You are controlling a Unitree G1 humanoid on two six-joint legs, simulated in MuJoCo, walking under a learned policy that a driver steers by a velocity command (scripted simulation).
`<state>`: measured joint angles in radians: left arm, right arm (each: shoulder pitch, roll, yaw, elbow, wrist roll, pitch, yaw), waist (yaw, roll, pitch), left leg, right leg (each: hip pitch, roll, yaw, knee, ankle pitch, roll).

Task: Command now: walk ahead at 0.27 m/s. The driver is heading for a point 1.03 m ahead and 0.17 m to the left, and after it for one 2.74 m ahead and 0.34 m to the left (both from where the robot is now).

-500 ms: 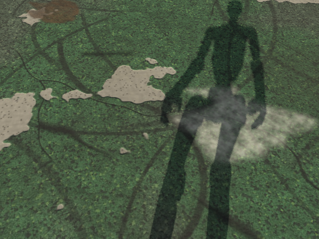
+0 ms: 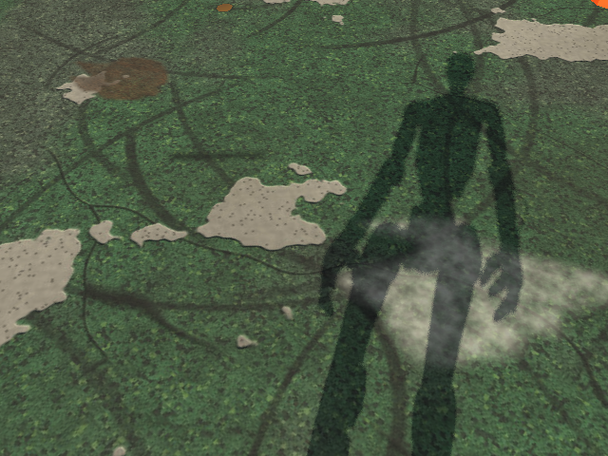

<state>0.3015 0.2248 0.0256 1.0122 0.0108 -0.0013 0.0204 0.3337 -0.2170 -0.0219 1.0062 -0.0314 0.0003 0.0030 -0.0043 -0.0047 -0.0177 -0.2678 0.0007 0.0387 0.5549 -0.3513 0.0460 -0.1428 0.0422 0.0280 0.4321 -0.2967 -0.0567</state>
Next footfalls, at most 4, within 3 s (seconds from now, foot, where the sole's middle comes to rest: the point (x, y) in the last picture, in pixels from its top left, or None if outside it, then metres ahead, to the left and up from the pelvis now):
0.54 right None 0.40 -0.08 -0.78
1.10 left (277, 396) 0.70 0.08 -0.78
1.64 right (312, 282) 1.05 0.00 -0.78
2.06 left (239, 297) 0.99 0.20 -0.78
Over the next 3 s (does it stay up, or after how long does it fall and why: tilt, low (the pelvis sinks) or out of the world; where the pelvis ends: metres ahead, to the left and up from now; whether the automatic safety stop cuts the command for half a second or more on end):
stays up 0.96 0.05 0.00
